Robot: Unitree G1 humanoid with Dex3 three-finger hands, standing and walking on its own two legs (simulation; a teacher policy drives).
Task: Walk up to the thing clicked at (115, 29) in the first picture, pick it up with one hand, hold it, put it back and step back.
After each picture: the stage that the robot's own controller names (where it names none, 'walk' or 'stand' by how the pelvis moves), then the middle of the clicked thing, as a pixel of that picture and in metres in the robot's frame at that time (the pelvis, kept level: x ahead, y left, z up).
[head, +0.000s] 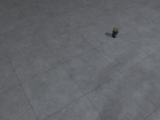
stand; (115, 32) +1.64 -0.39 -0.72
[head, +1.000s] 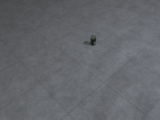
walk; (93, 40) +1.54 +0.01 -0.69
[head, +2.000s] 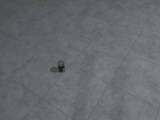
walk; (61, 66) +1.03 +0.30 -0.72
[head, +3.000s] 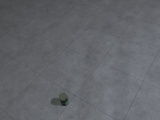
walk; (63, 99) +0.66 +0.26 -0.72
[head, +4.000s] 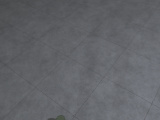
stand; out of the picture +0.43 +0.22 -0.69
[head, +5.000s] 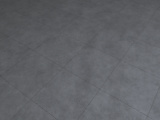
stand; out of the picture +0.39 +0.20 -0.72
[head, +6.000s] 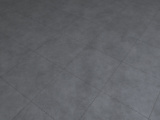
stand; out of the picture +0.38 +0.21 -0.73
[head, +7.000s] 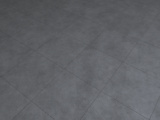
stand; out of the picture +0.37 +0.21 -0.73
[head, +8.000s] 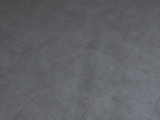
stand; out of the picture +0.37 +0.21 -0.73
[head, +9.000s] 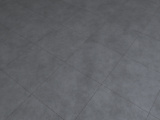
go down; out of the picture +0.38 +0.21 -0.72
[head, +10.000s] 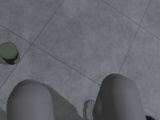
go down; (10, 54) +0.46 +0.24 -0.29
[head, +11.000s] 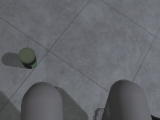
approach; (28, 58) +0.46 +0.22 -0.30
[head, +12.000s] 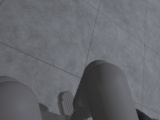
close in; out of the picture +0.45 +0.27 -0.23
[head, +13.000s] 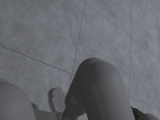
close; out of the picture +0.44 +0.28 -0.23
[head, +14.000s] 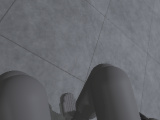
lift; out of the picture +0.40 +0.26 -0.21
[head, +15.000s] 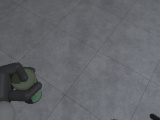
lift; (28, 87) +0.33 +0.19 -0.01
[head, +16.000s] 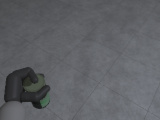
hold; (37, 92) +0.33 +0.17 +0.01
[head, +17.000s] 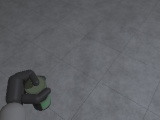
hold; (38, 94) +0.33 +0.17 -0.01
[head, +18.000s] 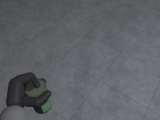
crouch; (39, 97) +0.32 +0.17 -0.02
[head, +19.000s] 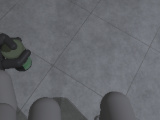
crouch; (18, 56) +0.44 +0.21 -0.09
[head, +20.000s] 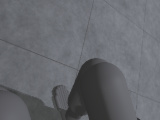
lower; out of the picture +0.45 +0.29 -0.24
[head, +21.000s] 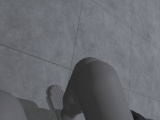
lower; out of the picture +0.45 +0.29 -0.24
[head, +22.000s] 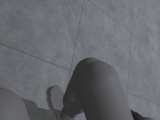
lower; out of the picture +0.45 +0.29 -0.24
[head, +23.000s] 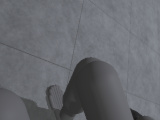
lower; out of the picture +0.45 +0.29 -0.24
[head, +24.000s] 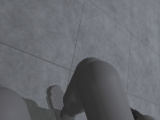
loosen; out of the picture +0.45 +0.29 -0.24
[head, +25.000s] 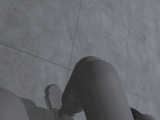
withdraw; out of the picture +0.44 +0.28 -0.24
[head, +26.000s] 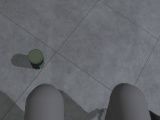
walk; (36, 59) +0.47 +0.22 -0.33
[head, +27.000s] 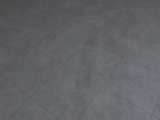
stand; out of the picture +0.39 +0.19 -0.66
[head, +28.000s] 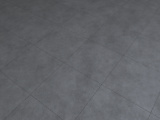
stand; out of the picture +0.40 +0.20 -0.67
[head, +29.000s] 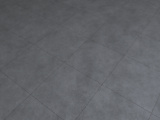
stand; out of the picture +0.39 +0.20 -0.67
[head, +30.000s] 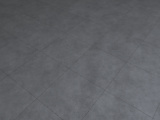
stand; out of the picture +0.41 +0.21 -0.72
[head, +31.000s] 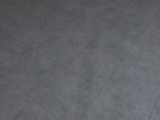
stand; out of the picture +0.38 +0.21 -0.73
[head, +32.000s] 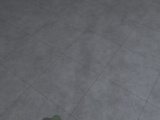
walk; out of the picture +0.40 +0.21 -0.72
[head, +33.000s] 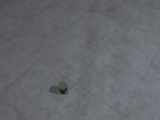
walk; (63, 88) +0.62 +0.20 -0.70
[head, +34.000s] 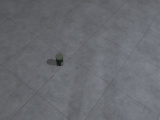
walk; (59, 60) +0.92 +0.21 -0.71
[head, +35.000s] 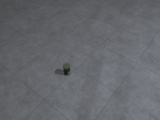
stand; (66, 69) +0.99 +0.20 -0.71
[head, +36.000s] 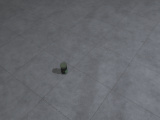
stand; (63, 68) +1.02 +0.22 -0.73
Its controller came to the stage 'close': yes
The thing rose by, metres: 0.70
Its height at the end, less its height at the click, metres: +0.00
